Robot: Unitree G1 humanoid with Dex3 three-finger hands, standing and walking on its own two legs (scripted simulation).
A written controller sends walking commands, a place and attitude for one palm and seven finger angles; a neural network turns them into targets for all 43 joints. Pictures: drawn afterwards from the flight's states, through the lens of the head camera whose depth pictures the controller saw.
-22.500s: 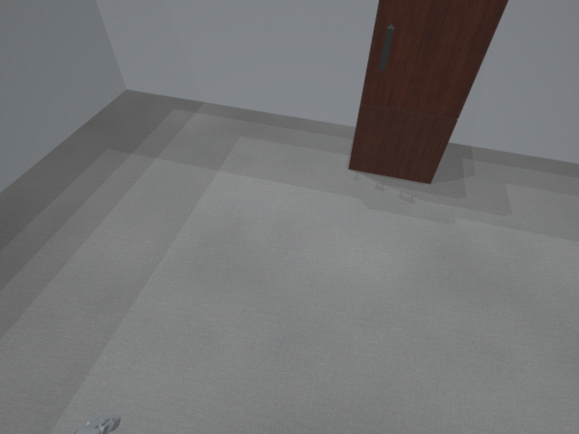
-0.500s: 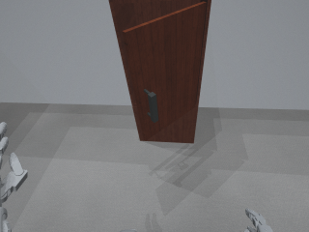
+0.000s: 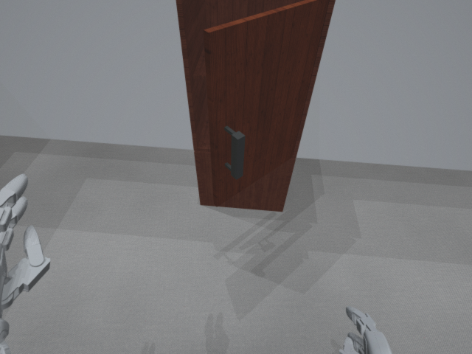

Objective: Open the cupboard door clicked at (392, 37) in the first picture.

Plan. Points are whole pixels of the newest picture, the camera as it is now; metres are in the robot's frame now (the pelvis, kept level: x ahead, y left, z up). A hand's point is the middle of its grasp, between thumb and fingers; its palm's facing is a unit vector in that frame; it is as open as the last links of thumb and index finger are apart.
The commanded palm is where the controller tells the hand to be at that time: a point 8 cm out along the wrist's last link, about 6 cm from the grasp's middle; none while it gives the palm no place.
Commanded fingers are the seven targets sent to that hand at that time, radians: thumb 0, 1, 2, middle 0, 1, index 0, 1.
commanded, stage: stop stepping back and stand still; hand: left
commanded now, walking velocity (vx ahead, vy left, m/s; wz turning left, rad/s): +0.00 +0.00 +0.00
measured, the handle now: (232, 152) +0.65 +0.06 -0.09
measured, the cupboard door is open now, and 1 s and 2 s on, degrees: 45 45 45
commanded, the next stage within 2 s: let the arm hang, fingers relaxed in 0.38 s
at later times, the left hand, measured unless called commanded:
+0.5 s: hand (29, 257) +0.20 +0.28 +0.14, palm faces +0.39 -0.80 -0.46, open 7.4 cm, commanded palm none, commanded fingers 0.00 0.90 0.90 -0.20 -0.30 -0.20 -0.30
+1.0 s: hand out of the picture -0.05 +0.18 -0.17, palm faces +0.04 -0.98 -0.19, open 7.2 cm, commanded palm none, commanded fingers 0.00 0.90 0.90 -0.20 -0.30 -0.20 -0.30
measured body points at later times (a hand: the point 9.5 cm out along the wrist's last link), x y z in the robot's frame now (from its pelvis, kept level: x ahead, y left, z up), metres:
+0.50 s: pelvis +0.00 +0.02 +0.00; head +0.02 +0.03 +0.45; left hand +0.17 +0.32 +0.16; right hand +0.18 -0.21 -0.08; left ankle +0.04 +0.09 -0.74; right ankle -0.01 -0.10 -0.74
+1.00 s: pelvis +0.00 +0.00 +0.00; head +0.03 +0.01 +0.45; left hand -0.05 +0.23 -0.16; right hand -0.01 -0.25 -0.15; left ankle +0.04 +0.09 -0.74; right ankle -0.01 -0.10 -0.74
